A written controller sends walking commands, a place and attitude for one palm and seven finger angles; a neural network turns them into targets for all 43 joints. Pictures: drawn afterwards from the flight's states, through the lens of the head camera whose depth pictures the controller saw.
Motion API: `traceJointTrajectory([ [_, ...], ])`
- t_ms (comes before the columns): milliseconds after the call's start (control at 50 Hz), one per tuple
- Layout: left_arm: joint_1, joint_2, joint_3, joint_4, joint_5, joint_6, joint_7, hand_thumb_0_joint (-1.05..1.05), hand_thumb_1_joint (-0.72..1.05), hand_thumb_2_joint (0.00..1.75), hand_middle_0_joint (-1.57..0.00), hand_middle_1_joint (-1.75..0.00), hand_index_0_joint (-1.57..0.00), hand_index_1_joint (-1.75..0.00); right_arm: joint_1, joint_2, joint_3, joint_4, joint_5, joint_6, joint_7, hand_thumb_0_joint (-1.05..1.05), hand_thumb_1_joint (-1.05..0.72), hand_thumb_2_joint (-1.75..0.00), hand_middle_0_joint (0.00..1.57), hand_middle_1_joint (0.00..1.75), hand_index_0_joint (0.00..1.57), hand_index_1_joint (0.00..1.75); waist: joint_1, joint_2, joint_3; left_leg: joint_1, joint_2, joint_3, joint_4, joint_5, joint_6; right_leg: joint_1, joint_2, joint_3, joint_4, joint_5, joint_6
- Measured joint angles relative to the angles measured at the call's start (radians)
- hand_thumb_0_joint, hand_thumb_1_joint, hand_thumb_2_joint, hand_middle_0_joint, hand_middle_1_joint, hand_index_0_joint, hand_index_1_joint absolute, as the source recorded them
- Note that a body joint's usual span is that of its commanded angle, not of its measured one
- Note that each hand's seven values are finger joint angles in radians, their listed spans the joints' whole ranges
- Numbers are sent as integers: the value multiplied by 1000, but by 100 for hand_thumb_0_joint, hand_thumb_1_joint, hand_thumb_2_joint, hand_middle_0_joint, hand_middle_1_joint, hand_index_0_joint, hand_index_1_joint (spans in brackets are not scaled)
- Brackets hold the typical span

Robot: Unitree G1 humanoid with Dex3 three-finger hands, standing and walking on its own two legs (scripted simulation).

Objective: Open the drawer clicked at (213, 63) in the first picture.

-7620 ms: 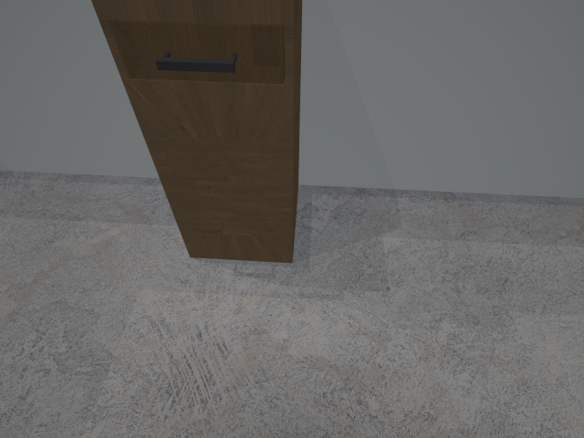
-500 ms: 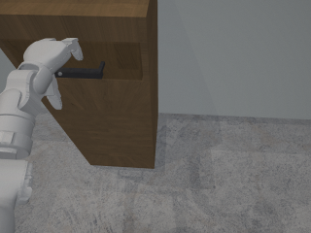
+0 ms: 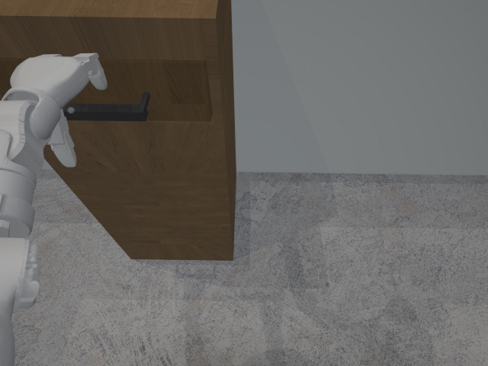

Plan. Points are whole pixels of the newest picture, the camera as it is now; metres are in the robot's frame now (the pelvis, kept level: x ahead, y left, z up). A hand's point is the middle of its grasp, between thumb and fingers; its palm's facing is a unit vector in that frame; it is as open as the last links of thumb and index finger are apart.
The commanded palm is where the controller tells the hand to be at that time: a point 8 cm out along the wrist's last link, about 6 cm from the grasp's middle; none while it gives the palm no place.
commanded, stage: move the hooked fingers above the handle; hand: left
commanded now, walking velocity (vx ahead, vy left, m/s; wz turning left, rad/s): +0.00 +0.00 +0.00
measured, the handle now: (99, 104) +0.54 +0.26 +0.11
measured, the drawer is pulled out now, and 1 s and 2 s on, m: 0.00 0.00 0.00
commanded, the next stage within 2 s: lower the fingers behind the handle in 0.34 s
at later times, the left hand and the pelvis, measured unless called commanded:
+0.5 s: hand (83, 105) +0.48 +0.25 +0.16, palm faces -0.05 -0.02 -1.00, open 13.9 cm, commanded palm +0.47 +0.26 +0.22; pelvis +0.00 +0.00 +0.00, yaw +0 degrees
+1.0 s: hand (86, 119) +0.48 +0.26 +0.13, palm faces -0.05 -0.03 -1.00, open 13.9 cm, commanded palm +0.47 +0.27 +0.18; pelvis +0.00 +0.00 +0.00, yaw +0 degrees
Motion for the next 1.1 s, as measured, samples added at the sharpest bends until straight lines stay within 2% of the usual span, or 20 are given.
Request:
traceJointTrajectory([
  [120, -21, -40, -27, -27, -19, -27, 19, 0, -49, 30, -32, -120, -32, -120, -22, 4, 1, 7, -5, -14, 1, 1, -90, -90, 20, 30, 20, 30, 4, -7, -3, -6, -6, -11, 11, -3, 1, 1, -6, -11, 5, -4, 2],
  [220, -66, -34, -17, 33, 10, 17, 47, 0, -49, 30, -32, -120, -32, -120, -46, 2, 12, -7, -6, -20, 7, 1, -90, -90, 20, 30, 20, 30, -9, -6, -10, -18, -5, -4, 16, -3, 2, -16, -5, -4, 15, -4, 3],
  [300, -77, -25, -23, 48, 19, 46, 27, 0, -49, 30, -32, -120, -31, -120, -42, 3, 13, -19, -6, -16, 8, 1, -90, -90, 20, 30, 20, 30, -8, -1, -10, -17, -4, 0, 14, -3, 3, -17, -4, 0, 15, -3, 3],
  [440, -36, -38, -32, -2, -7, 9, -10, 0, -49, 30, -32, -120, -31, -120, -21, 5, 12, -13, -3, -3, 1, 1, -90, -90, 20, 30, 20, 30, 3, 1, -7, 0, -5, -3, 8, -4, 2, 0, -5, -3, 11, -7, 2],
  [520, -25, -39, -13, -1, -7, -9, 12, 0, -49, 30, -32, -120, -31, -120, -21, 4, 12, -7, -5, -5, -1, 1, -90, -90, 20, 30, 20, 30, 0, -1, -6, -4, -3, -5, 13, -6, -1, -4, -3, -5, 16, -9, 0],
  [580, -28, -31, -8, 19, 3, 0, 31, 0, -49, 30, -32, -120, -31, -120, -22, 3, 12, -6, -5, -8, 1, 1, -90, -90, 20, 30, 20, 30, -3, -3, -6, -14, -1, -6, 18, -6, -2, -14, -1, -5, 22, -10, -2],
  [740, -16, -35, -20, 24, 8, -2, 42, 0, -49, 30, -32, -120, -31, -120, -15, -3, 2, -2, -7, -12, -1, 1, -90, -90, 20, 30, 20, 30, -5, -4, -7, -31, 1, -11, 27, -9, -4, -28, 1, -10, 30, -14, -4],
  [860, -6, -32, 1, 34, 19, -18, 65, 0, -49, 30, -32, -120, -31, -120, -16, -4, 0, -4, -11, -16, -2, 1, -90, -90, 20, 30, 20, 30, -14, -7, -10, -46, 4, -9, 38, -15, -5, -45, 4, -7, 40, -18, -5],
  [1000, 34, -33, 30, 22, 23, -20, 90, 0, -49, 30, -32, -120, -31, -120, -11, -2, -3, -4, -16, -9, 4, 1, -90, -90, 20, 30, 20, 30, -11, -3, -17, -52, 7, -3, 46, -21, -4, -52, 7, -1, 45, -21, -4],
  [1100, 37, -31, 14, 34, 25, -16, 104, 0, -49, 30, -31, -120, -31, -120, -14, 3, 0, 1, -12, -8, 2, 1, -90, -90, 20, 30, 20, 30, -10, -6, -14, -57, 5, -8, 52, -23, -3, -54, 5, -6, 49, -23, -3],
])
